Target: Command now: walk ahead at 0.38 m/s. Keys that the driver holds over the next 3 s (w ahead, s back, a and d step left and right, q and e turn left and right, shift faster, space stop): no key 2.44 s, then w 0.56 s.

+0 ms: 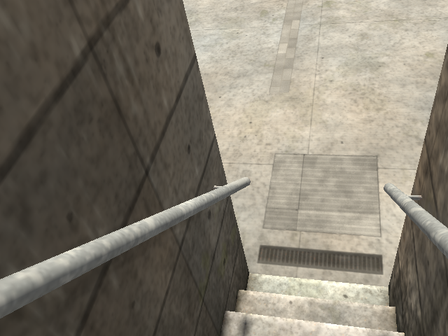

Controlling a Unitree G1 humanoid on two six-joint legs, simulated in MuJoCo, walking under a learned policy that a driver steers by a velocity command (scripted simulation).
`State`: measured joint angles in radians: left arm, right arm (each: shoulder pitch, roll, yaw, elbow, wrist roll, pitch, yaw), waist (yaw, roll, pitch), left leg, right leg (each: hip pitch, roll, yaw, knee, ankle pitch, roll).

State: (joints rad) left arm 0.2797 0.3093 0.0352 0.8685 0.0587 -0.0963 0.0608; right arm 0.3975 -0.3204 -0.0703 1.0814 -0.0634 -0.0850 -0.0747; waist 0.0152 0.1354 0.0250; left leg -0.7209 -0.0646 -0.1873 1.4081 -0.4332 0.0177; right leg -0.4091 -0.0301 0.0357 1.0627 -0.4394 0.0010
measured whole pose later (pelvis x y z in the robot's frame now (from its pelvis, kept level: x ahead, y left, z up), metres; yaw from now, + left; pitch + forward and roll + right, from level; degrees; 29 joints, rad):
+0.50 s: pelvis +0.31 -0.10 -0.34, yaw -1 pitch +0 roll +4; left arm 0.38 0.20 0.01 1.02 -0.01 -0.09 0.01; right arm 0.40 -0.17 -0.04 1.04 0.00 0.00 -0.04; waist -0.12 -0.02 -0.03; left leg -0.54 -0.10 -0.01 1.75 -0.90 0.09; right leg -0.15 -0.08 -0.05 0.37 -0.01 -0.04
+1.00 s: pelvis +0.40 -0.07 -0.37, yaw -1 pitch +1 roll +5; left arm 0.29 0.26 -0.05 1.10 0.01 -0.04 0.06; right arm 0.09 -0.10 -0.02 1.02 0.02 -0.04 0.01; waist 0.06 -0.11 0.02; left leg -0.27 -0.05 -0.01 0.40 -0.10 -0.04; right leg -0.10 -0.17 -0.05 0.55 -0.46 0.05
